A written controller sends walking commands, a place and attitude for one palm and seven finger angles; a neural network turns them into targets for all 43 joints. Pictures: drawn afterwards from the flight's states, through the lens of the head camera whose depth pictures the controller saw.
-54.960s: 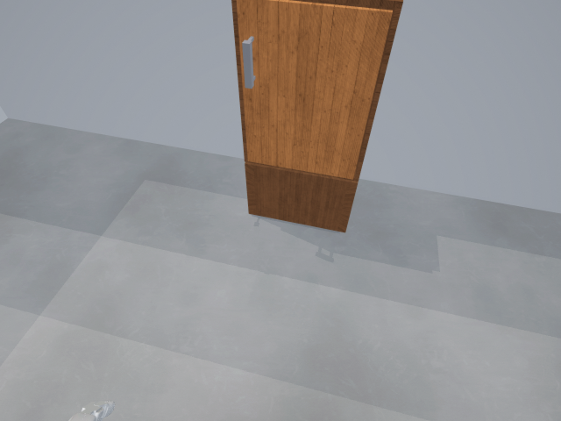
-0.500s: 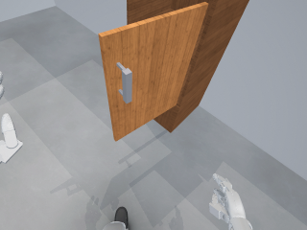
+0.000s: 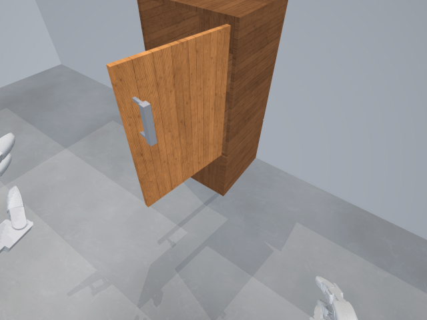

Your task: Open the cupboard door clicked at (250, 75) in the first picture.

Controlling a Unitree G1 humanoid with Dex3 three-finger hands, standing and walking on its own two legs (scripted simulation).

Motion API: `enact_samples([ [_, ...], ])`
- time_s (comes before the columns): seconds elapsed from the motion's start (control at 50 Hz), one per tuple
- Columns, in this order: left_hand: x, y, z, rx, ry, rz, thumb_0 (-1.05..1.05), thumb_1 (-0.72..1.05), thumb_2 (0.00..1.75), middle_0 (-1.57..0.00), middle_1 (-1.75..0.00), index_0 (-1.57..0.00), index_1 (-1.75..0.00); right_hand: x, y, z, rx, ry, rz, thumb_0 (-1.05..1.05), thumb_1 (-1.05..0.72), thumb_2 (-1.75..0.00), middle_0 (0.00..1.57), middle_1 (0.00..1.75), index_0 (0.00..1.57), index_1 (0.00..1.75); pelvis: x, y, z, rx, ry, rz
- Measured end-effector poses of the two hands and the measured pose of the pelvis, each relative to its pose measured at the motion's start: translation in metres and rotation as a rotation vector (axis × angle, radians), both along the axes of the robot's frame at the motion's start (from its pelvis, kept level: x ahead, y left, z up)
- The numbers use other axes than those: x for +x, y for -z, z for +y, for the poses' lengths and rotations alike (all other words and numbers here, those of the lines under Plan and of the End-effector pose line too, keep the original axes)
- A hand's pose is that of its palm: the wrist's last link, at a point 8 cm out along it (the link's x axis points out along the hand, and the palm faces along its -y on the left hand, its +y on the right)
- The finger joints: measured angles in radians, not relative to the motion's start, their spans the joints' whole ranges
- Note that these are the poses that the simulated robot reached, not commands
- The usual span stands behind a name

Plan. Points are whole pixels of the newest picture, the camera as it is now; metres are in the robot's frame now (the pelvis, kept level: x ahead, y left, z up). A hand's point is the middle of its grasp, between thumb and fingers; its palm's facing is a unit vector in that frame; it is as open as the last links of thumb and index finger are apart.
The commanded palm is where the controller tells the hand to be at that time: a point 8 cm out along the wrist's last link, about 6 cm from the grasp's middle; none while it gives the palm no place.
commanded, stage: stop stepping back and stand still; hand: left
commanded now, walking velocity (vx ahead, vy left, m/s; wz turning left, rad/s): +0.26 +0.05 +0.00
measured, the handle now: (144, 121) +0.63 +0.20 +0.02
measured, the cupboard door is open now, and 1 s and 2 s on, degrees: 81 81 81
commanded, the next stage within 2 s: let the arm hang, fingers relaxed in 0.48 s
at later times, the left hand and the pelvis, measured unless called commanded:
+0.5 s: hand out of the picture +0.17 +0.27 +0.19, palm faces +0.47 -0.72 -0.52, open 7.4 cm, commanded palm +0.11 +0.31 +0.19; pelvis -0.02 +0.00 +0.00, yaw +2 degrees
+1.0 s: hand out of the picture -0.03 +0.20 -0.16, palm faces +0.14 -0.96 -0.23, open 6.9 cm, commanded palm none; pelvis -0.04 +0.00 +0.00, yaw +7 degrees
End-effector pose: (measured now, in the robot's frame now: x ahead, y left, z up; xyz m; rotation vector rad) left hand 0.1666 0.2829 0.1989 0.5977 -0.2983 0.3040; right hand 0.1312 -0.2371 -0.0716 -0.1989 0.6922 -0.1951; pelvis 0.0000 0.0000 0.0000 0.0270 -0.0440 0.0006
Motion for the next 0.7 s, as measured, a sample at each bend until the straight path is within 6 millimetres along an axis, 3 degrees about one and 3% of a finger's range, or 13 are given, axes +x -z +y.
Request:
enact_samples([
  [0.08, -0.033, -0.015, -0.002, 0.056, -0.033, -0.012, 0.01, 0.89, 0.89, -0.22, -0.3, -0.22, -0.3, -0.014, 0.007, 0.003, 0.034, -0.023, 0.061, 0.01, -0.91, -0.9, 0.2, 0.3, 0.21, 0.3, -0.012, -0.005, -0.007, 0.007, 0.005, 0.019],
  [0.16, -0.046, -0.01, 0.015, 0.002, -0.139, 0.011, 0.01, 0.89, 0.9, -0.21, -0.3, -0.22, -0.3, -0.026, 0.008, -0.001, 0.035, -0.034, 0.114, 0.01, -0.91, -0.9, 0.2, 0.3, 0.21, 0.3, -0.018, -0.016, -0.008, 0.027, 0.002, 0.047],
  [0.22, -0.046, 0.005, 0.024, -0.062, -0.203, 0.052, 0.01, 0.89, 0.9, -0.21, -0.3, -0.21, -0.3, -0.031, 0.008, -0.006, 0.01, -0.039, 0.125, 0.01, -0.91, -0.9, 0.2, 0.3, 0.21, 0.3, -0.023, -0.018, -0.006, 0.031, -0.025, 0.057],
  [0.32, -0.044, 0.022, 0.02, -0.126, -0.181, 0.084, 0.01, 0.89, 0.9, -0.21, -0.3, -0.21, -0.3, -0.027, 0.004, -0.01, -0.061, -0.043, 0.106, 0.02, -0.91, -0.9, 0.2, 0.3, 0.21, 0.3, -0.025, -0.014, 0.006, 0.009, -0.042, 0.057],
  [0.5, -0.039, -0.011, 0.022, 0.042, -0.112, -0.041, 0.01, 0.89, 0.9, -0.21, -0.3, -0.22, -0.3, -0.001, 0.003, 0.015, 0.003, -0.062, 0.01, 0.01, -0.91, -0.9, 0.2, 0.3, 0.2, 0.3, -0.022, -0.002, 0.004, -0.013, -0.036, 0.015],
  [0.58, -0.036, -0.008, 0.023, 0.025, -0.123, -0.022, 0.01, 0.89, 0.9, -0.21, -0.3, -0.21, -0.3, 0.005, 0.009, 0.023, 0.05, -0.077, 0.024, 0.01, -0.91, -0.9, 0.2, 0.3, 0.21, 0.3, -0.023, -0.002, 0.004, -0.025, -0.039, 0.024],
  [0.6, -0.033, 0.002, 0.026, 0.022, -0.123, 0.021, 0.01, 0.89, 0.9, -0.21, -0.3, -0.21, -0.3, 0.005, 0.012, 0.024, 0.059, -0.094, 0.036, 0.01, -0.91, -0.9, 0.2, 0.3, 0.21, 0.3, -0.024, -0.002, 0.005, -0.025, -0.05, 0.032],
  [0.64, -0.023, 0.047, 0.036, -0.055, -0.143, 0.208, 0.0, 0.89, 0.9, -0.2, -0.3, -0.21, -0.3, 0.003, 0.024, 0.026, 0.075, -0.126, 0.097, 0.01, -0.91, -0.9, 0.2, 0.3, 0.21, 0.3, -0.027, -0.002, 0.011, -0.022, -0.075, 0.042],
  [0.7, -0.024, 0.147, 0.042, -0.25, -0.208, 0.554, 0.0, 0.9, 0.9, -0.2, -0.3, -0.2, -0.3, -0.008, 0.048, 0.028, 0.076, -0.147, 0.184, 0.01, -0.91, -0.9, 0.2, 0.3, 0.2, 0.3, -0.03, 0.009, 0.02, -0.034, -0.099, 0.047],
])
